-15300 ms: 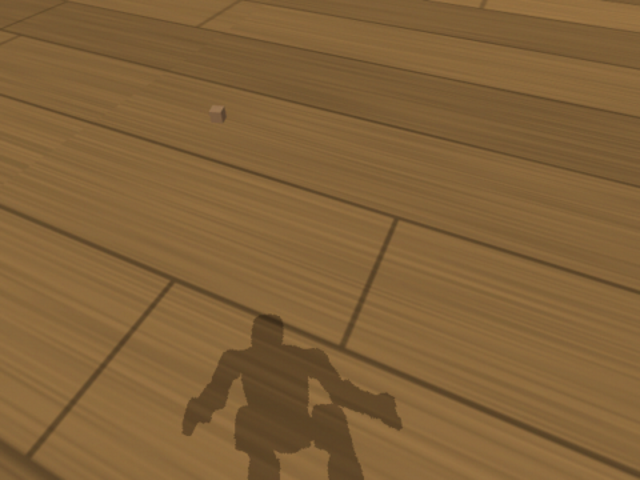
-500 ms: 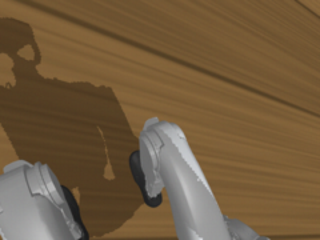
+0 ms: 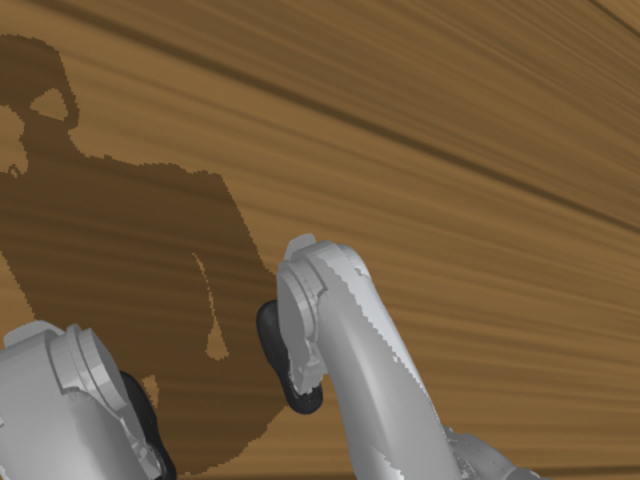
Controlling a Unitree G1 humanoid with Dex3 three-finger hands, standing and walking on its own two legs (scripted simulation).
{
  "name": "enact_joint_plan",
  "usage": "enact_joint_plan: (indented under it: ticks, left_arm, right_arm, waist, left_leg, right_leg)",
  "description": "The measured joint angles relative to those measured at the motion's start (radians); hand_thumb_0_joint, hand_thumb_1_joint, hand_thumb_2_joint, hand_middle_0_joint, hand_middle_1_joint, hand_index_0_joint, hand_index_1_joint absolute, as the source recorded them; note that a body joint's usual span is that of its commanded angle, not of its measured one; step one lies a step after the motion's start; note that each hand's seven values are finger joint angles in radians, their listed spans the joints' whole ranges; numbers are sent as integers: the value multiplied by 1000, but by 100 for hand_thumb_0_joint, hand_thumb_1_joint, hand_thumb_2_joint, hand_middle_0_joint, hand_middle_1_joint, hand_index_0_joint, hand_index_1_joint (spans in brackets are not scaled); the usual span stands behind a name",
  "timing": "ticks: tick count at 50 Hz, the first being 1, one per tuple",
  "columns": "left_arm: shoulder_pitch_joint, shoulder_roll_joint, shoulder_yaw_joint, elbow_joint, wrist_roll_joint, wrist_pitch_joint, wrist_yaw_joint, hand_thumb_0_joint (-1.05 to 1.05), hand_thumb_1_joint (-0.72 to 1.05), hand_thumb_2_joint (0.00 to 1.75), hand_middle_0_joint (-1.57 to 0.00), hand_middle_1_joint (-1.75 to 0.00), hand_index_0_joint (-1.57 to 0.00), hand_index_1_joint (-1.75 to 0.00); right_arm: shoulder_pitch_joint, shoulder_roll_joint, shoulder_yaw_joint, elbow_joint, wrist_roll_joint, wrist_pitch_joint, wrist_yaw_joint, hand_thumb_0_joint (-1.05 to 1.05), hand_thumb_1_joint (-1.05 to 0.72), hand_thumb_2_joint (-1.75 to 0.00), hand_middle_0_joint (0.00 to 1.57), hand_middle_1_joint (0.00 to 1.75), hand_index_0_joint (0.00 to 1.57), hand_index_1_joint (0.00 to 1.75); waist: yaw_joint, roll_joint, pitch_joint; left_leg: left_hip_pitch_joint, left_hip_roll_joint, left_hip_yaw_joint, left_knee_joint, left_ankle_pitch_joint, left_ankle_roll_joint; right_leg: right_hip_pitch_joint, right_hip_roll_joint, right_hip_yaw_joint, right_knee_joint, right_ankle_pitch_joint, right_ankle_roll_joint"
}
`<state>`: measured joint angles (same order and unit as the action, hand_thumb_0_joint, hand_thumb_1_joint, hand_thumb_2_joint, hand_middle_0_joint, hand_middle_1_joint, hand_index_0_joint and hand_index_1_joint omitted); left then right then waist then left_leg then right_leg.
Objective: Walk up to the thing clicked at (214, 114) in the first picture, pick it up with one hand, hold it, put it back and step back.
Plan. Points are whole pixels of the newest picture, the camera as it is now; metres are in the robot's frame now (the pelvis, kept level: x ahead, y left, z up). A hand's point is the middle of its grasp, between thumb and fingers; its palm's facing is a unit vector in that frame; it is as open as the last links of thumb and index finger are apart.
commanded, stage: rise first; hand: left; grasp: from above
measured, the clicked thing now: out of the picture +0.46 +0.35 -0.30
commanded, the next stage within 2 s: approach in 1.84 s
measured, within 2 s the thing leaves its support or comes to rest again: neither
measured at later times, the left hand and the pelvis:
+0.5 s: hand out of the picture +0.43 +0.37 -0.20, palm faces +0.06 -0.45 -0.89, open 14.3 cm; pelvis +0.00 +0.00 +0.00, yaw +0 degrees
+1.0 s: hand out of the picture +0.43 +0.38 -0.19, palm faces +0.05 -0.45 -0.89, open 14.3 cm; pelvis +0.00 +0.00 +0.00, yaw +0 degrees
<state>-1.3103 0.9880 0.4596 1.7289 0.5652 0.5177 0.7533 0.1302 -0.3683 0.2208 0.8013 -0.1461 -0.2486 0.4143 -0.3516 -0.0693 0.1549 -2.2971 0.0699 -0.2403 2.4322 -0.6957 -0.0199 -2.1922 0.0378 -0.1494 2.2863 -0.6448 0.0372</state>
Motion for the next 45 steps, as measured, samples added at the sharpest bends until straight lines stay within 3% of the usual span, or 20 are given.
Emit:
enact_joint_plan:
  ticks: [15,32,45]
  left_arm:
    - [12,-4,6,-11,-20,3,0,0,-56,107,-11,-94,-7,-98]
    - [8,-3,-7,-31,0,12,-18,0,-56,106,-11,-94,-7,-98]
    - [11,-16,-13,-27,-14,12,-15,0,-56,106,-11,-94,-7,-98]
  right_arm:
    - [17,-5,0,3,9,-1,4,0,-93,-91,20,30,20,30]
    - [3,3,-6,4,9,-6,-4,0,-93,-91,20,30,20,30]
    - [6,5,-8,9,8,-8,0,0,-92,-90,20,30,20,30]
  waist:
    - [3,2,-1]
    - [6,1,-5]
    - [8,-1,-7]
  left_leg:
    - [3,2,-4,-3,-6,-5]
    - [-2,0,1,-2,-3,2]
    - [6,-1,3,-7,-6,0]
  right_leg:
    - [-1,2,-4,-3,-2,-4]
    - [-1,1,1,-5,-1,2]
    - [6,0,2,-7,-5,1]
